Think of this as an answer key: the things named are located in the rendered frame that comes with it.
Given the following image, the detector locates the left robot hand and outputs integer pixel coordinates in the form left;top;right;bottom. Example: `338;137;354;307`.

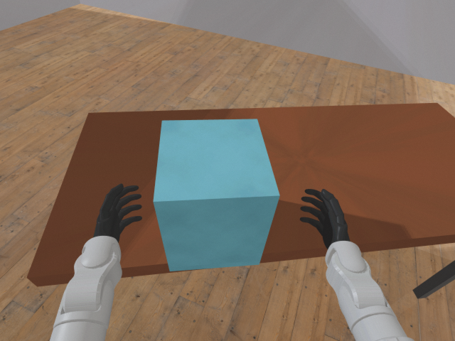
93;184;142;243

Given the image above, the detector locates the left robot forearm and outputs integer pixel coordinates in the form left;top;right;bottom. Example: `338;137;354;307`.
50;236;122;341

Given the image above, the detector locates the carton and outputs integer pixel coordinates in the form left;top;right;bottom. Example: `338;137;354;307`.
153;119;280;271

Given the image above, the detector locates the table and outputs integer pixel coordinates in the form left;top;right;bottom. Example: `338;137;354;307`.
27;103;455;299

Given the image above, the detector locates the right robot forearm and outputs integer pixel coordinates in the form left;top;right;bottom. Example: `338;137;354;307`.
325;241;414;341

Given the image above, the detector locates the right robot hand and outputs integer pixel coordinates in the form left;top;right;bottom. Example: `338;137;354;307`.
300;189;350;249

